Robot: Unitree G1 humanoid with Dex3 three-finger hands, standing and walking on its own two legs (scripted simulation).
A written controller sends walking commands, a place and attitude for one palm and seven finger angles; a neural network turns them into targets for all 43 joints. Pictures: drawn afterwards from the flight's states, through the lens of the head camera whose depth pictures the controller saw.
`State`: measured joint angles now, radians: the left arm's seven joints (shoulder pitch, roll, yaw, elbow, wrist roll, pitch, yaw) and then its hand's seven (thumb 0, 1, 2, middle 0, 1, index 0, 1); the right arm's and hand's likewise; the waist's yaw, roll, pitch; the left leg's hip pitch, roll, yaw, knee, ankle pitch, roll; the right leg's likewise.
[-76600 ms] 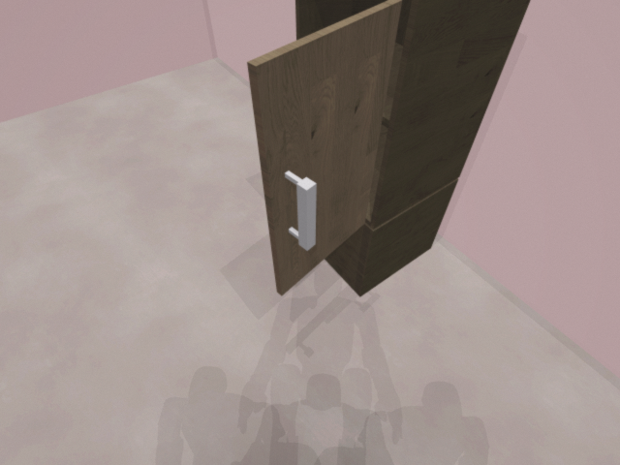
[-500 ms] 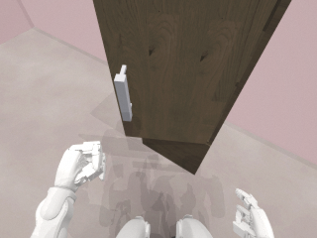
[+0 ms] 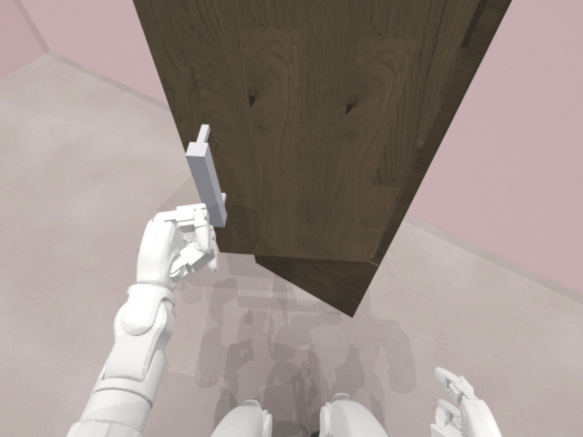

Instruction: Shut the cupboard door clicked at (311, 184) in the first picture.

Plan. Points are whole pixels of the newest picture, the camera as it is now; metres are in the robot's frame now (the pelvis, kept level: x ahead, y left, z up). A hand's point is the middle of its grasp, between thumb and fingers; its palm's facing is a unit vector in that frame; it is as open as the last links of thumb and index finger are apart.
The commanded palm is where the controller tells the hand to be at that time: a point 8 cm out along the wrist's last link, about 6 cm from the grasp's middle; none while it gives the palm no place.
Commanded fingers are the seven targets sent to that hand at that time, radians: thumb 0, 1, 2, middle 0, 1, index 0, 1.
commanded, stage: bring the fist close to the handle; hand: left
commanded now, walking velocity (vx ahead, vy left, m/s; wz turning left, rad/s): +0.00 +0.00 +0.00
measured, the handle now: (212, 179) +0.48 +0.14 +0.04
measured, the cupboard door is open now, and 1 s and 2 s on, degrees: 27 24 7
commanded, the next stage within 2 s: push the door shut along its arc in 0.56 s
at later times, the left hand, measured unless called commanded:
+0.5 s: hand (227, 238) +0.37 +0.10 +0.04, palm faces -0.06 -1.00 -0.04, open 3.1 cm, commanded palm +0.36 +0.15 +0.05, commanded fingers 0.00 0.90 0.90 -1.30 -1.50 -1.30 -1.50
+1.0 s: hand (233, 210) +0.41 +0.10 +0.05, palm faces -0.14 -0.99 -0.06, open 3.1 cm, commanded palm +0.40 +0.15 +0.05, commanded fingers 0.00 0.90 0.90 -1.30 -1.50 -1.30 -1.50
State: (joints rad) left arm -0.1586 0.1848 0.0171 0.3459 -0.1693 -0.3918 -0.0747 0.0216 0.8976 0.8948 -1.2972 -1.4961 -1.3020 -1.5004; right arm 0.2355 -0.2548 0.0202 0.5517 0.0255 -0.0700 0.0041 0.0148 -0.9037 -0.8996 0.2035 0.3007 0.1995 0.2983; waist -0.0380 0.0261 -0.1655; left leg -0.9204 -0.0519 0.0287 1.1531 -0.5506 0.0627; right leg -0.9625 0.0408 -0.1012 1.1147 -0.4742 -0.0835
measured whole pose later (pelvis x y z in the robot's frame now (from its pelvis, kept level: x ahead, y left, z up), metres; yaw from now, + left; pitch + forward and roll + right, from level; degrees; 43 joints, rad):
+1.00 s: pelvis -0.01 +0.00 +0.00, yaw +0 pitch +19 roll +0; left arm -0.58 0.21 0.09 0.86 -0.13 -0.50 -0.12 0.02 0.90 0.89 -1.31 -1.50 -1.30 -1.50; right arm 0.27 -0.25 0.02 0.60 0.02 0.00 0.02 0.01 -0.90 -0.90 0.20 0.30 0.20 0.30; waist -0.08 0.02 -0.14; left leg -0.96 -0.05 0.04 1.14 -0.52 0.06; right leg -1.00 0.04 -0.09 1.10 -0.44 -0.09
